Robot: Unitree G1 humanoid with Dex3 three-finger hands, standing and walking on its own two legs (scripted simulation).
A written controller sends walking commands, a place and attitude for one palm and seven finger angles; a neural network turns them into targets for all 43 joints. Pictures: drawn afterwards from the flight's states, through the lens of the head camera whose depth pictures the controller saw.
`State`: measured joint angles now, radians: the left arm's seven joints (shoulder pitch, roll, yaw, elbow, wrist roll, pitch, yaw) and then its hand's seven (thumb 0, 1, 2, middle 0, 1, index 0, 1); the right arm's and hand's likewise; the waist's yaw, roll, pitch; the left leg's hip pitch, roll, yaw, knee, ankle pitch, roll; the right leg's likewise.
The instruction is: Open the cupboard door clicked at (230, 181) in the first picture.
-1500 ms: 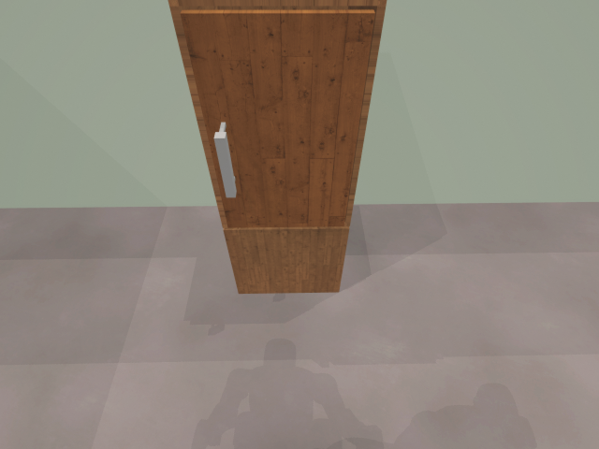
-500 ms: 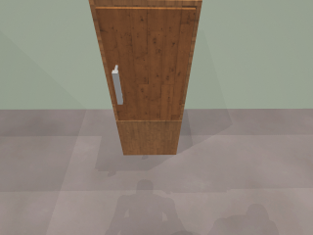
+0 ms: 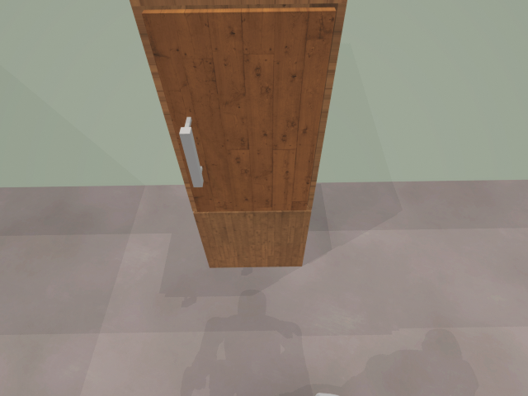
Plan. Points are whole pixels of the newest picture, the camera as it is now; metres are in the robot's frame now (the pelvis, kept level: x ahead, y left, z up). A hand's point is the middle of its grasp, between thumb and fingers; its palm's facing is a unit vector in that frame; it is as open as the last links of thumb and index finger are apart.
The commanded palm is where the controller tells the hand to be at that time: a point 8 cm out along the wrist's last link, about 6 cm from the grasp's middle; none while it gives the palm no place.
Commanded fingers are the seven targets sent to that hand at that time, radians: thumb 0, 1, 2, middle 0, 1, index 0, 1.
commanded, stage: take the last steps up to it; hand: left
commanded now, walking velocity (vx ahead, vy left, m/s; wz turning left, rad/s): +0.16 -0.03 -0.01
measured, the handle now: (193, 153) +0.66 +0.20 -0.07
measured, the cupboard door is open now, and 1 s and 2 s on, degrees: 0 0 0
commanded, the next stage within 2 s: come to a stop and stand still in 0.06 s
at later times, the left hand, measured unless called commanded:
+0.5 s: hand out of the picture +0.09 +0.14 -0.18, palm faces +0.10 -0.97 -0.20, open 7.4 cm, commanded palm none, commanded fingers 0.00 0.90 0.90 -0.20 -0.30 -0.20 -0.30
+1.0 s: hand out of the picture +0.13 +0.22 -0.16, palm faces -0.03 -0.96 -0.27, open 7.4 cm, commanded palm none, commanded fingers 0.00 0.90 0.90 -0.20 -0.30 -0.20 -0.30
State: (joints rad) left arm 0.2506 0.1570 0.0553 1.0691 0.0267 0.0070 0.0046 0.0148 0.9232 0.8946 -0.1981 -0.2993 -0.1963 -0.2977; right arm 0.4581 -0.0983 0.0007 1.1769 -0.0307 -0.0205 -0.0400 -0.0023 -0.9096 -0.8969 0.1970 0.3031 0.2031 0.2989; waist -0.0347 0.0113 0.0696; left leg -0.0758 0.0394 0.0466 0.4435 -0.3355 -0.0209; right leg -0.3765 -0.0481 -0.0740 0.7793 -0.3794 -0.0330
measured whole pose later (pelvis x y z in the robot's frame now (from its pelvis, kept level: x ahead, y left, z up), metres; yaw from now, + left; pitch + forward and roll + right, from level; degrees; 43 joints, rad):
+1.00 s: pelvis +0.05 +0.02 +0.00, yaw -2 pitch -2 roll +0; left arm 0.23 0.22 0.00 0.93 0.02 0.02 0.03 0.01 0.91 0.89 -0.20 -0.30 -0.20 -0.30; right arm 0.27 -0.19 0.00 0.94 -0.02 0.02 -0.01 0.00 -0.92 -0.90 0.20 0.30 0.20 0.30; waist 0.00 0.01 0.02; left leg -0.22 -0.04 0.08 0.53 -0.28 0.07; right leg -0.25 -0.05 -0.01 0.54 -0.25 0.01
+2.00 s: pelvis +0.09 +0.00 -0.01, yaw +0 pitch +3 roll +1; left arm 0.40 0.16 0.08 0.23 -0.13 -0.11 0.06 0.02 0.87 0.88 -0.20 -0.33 -0.20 -0.33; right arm 0.32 -0.19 -0.02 0.83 0.01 -0.23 -0.04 0.01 -0.91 -0.90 0.20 0.30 0.20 0.30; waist -0.02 -0.01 -0.05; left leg -0.30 -0.04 0.04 0.59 -0.34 0.03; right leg -0.34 -0.05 -0.05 0.64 -0.36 0.00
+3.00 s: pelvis +0.03 +0.00 -0.10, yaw -1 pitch +18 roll -3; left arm 0.18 0.32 0.33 0.22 -0.33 -0.43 -0.39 0.00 -0.25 0.40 -0.28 -1.04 -0.28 -1.04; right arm 0.24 -0.27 0.00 0.54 0.02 -0.22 -0.04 0.01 -0.91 -0.90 0.20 0.30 0.20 0.30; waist -0.01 0.00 -0.14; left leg -1.01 0.01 0.00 1.24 -0.55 0.04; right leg -0.99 -0.02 -0.09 1.18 -0.50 -0.01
